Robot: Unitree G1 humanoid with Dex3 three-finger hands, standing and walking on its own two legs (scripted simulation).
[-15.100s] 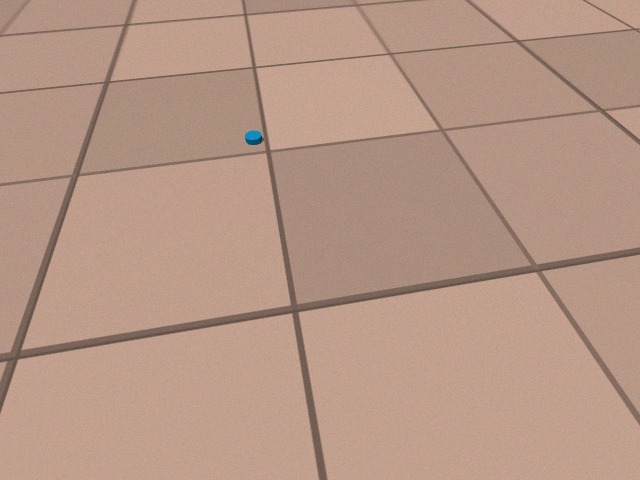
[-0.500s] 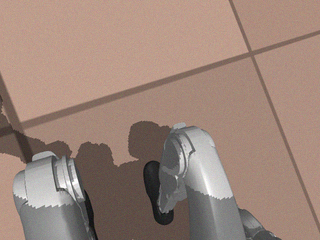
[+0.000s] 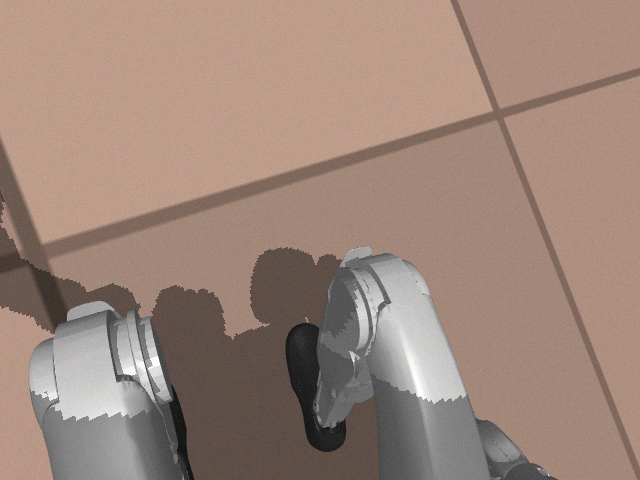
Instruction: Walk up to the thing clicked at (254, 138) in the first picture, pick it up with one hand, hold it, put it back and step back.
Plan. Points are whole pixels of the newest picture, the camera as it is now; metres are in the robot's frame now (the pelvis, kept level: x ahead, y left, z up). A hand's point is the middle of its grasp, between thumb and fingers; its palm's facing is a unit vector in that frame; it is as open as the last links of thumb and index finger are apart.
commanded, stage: rise first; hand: left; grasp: from above
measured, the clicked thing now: out of the picture +0.48 +0.38 -0.29
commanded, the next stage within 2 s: none
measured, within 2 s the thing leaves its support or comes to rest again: neither
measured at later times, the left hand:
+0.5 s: hand out of the picture +0.43 +0.42 -0.17, palm faces -0.43 -0.15 -0.89, open 14.1 cm
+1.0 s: hand out of the picture +0.42 +0.42 -0.17, palm faces -0.44 -0.13 -0.89, open 14.1 cm
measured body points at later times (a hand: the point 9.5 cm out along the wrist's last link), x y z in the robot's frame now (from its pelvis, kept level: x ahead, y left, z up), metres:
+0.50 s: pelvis +0.00 +0.00 +0.00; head +0.25 +0.12 +0.35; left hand +0.44 +0.42 -0.12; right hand +0.09 -0.27 -0.08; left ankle +0.07 +0.12 -0.27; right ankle +0.12 -0.12 -0.27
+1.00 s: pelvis +0.00 +0.00 +0.00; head +0.25 +0.12 +0.35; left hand +0.44 +0.42 -0.12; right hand +0.08 -0.27 -0.08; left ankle +0.07 +0.12 -0.27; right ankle +0.12 -0.12 -0.27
